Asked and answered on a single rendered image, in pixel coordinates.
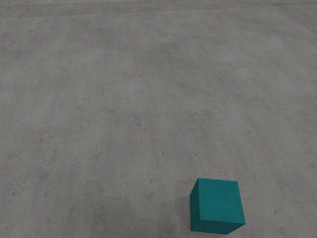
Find carton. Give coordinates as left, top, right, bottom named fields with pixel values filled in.
left=189, top=178, right=246, bottom=235

